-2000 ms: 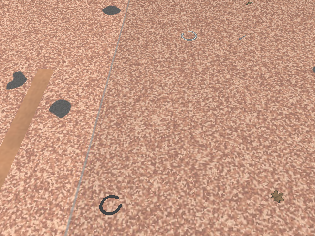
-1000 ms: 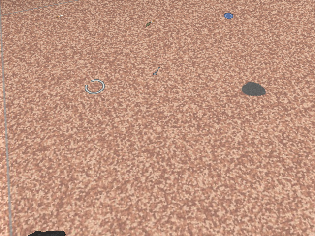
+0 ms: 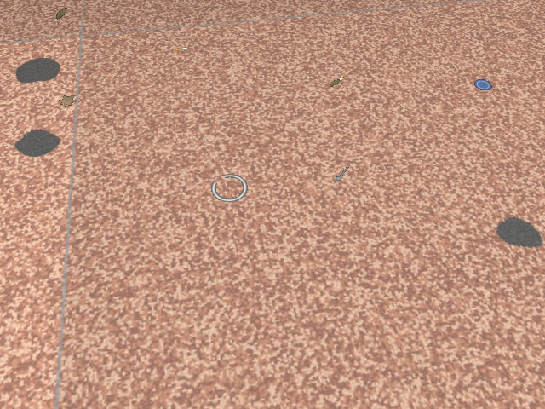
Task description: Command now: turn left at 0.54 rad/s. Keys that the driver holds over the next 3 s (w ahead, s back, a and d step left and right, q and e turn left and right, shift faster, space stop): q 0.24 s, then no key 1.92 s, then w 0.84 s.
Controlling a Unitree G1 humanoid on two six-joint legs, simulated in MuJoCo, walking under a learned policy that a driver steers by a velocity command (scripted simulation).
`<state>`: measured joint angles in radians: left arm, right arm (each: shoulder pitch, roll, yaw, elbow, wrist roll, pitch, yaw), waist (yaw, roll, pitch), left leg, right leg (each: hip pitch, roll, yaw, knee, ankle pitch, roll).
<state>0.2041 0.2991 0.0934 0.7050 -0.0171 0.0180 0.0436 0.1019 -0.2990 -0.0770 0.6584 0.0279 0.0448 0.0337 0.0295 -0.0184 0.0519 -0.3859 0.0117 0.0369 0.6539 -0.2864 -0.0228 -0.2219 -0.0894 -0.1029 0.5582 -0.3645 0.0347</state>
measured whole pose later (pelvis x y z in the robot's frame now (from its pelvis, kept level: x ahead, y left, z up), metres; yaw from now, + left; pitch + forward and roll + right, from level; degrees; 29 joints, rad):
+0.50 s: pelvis +0.01 +0.01 +0.00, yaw +13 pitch +2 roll +0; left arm 0.17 0.27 0.07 0.70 0.01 -0.02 0.01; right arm 0.15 -0.29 -0.05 0.64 0.00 0.03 -0.01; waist -0.01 0.02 0.02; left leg -0.34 -0.11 -0.16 0.56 -0.24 0.03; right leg -0.28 0.01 0.05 0.51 -0.25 0.02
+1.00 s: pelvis +0.04 +0.00 +0.00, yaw +14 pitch -1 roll +0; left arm 0.19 0.23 0.03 0.69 0.01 -0.02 0.00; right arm 0.20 -0.23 -0.05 0.67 -0.01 0.01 -0.01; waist 0.00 0.00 0.03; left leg -0.26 -0.06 -0.13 0.56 -0.28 0.00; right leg -0.21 0.02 0.03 0.55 -0.32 0.00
